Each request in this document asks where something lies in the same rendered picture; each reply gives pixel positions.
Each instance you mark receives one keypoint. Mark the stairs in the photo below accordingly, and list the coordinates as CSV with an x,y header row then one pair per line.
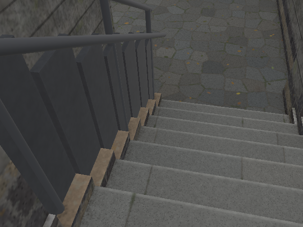
x,y
197,165

